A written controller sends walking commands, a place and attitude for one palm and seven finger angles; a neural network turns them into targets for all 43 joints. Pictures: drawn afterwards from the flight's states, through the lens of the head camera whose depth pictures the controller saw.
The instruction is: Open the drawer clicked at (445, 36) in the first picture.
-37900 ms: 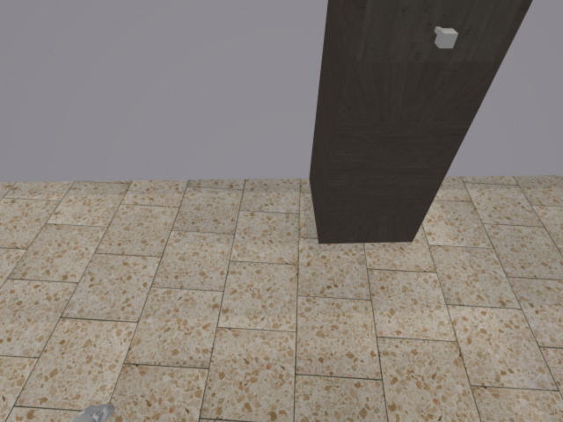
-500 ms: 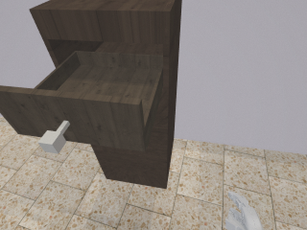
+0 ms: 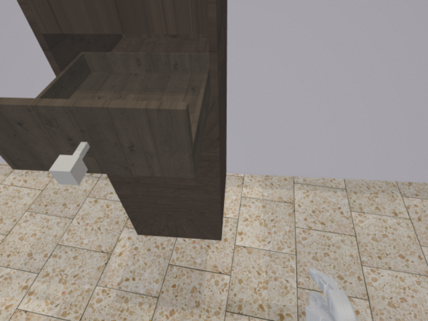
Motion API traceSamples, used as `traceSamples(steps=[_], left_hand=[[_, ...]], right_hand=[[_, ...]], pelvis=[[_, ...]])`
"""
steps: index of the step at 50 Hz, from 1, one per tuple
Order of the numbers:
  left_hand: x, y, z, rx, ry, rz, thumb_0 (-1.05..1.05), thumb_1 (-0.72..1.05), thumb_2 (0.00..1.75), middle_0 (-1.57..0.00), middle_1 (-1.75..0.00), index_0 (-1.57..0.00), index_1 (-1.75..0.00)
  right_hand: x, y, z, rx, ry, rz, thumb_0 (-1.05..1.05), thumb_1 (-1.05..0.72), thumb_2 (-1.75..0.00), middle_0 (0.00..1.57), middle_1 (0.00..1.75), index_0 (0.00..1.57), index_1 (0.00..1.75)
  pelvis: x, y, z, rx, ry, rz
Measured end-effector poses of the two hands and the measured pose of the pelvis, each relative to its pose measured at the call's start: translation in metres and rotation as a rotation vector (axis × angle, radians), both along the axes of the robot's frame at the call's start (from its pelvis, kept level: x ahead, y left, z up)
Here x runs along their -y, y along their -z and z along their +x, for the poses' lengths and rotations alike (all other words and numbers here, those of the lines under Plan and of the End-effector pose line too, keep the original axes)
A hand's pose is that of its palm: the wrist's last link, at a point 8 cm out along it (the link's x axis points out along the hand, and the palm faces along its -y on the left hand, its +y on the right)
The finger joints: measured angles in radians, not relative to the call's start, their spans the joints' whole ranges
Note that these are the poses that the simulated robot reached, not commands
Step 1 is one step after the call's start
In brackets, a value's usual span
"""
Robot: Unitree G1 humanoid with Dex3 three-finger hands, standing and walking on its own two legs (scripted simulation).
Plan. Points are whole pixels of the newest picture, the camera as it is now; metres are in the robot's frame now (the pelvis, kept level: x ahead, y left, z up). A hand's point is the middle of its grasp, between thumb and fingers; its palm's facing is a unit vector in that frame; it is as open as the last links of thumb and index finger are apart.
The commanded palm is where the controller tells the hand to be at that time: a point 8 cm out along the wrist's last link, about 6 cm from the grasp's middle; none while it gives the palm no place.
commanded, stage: step back with the hand held close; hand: left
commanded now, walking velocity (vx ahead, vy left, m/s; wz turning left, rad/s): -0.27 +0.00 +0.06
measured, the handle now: (74, 161) +0.34 +0.25 +0.16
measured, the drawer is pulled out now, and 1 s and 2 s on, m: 0.28 0.28 0.28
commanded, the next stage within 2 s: stop stepping back and stand still in 0.34 s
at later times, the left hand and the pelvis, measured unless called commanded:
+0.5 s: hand out of the picture +0.06 +0.24 +0.32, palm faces +0.55 -0.79 -0.26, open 7.4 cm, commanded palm -0.04 +0.30 +0.34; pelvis -0.16 +0.02 +0.00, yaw +2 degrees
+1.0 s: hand out of the picture -0.08 +0.23 +0.30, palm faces +0.48 -0.81 -0.34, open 7.4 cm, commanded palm -0.15 +0.30 +0.34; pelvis -0.27 +0.02 +0.00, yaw +2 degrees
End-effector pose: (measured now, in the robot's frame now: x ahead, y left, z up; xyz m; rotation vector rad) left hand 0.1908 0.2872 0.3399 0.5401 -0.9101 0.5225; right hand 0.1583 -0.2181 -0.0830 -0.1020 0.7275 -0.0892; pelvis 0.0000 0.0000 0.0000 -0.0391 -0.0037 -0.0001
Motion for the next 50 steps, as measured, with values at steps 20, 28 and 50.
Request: traceSamples(steps=[20,28,50], left_hand=[[-0.027,-0.014,-0.161,0.17,-0.101,0.079,0.0,0.89,0.9,-0.21,-0.3,-0.21,-0.3],[0.02,0.03,-0.205,-0.115,0.151,0.162,0.01,0.89,0.9,-0.21,-0.3,-0.21,-0.3],[0.018,0.035,-0.312,-0.135,0.146,0.074,0.01,0.9,0.9,-0.2,-0.3,-0.2,-0.3]], right_hand=[[-0.01,-0.002,-0.108,0.018,-0.047,-0.056,0.01,-0.91,-0.9,0.2,0.3,0.21,0.3],[-0.007,-0.02,-0.178,0.01,0.034,-0.097,0.01,-0.91,-0.9,0.2,0.3,0.21,0.3],[-0.016,-0.013,-0.269,0.008,-0.034,-0.084,0.01,-0.9,-0.9,0.2,0.3,0.21,0.3]], pelvis=[[-0.007,0.006,-0.118,0.015,-0.008,0.013],[-0.021,0.0,-0.178,0.007,-0.018,0.034],[-0.019,0.0,-0.27,0.004,-0.038,0.003]])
